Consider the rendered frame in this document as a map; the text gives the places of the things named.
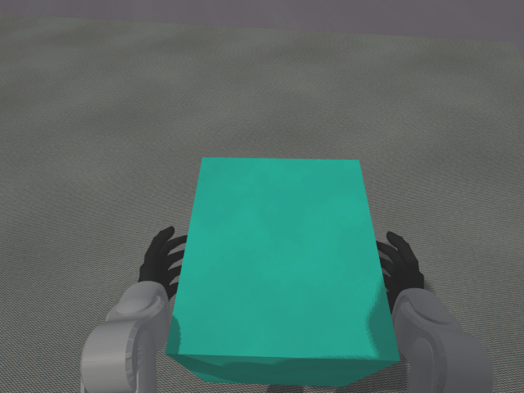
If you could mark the robot left hand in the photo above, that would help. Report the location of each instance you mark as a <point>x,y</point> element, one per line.
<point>157,261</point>

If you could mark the right robot forearm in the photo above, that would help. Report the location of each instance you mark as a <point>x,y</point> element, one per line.
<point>442,358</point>

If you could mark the left robot forearm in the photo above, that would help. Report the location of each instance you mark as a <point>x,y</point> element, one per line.
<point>119,355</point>

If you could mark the robot right hand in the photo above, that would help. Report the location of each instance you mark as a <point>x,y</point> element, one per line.
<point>404,271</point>

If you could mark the carton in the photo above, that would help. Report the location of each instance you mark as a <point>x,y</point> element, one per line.
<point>281,281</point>

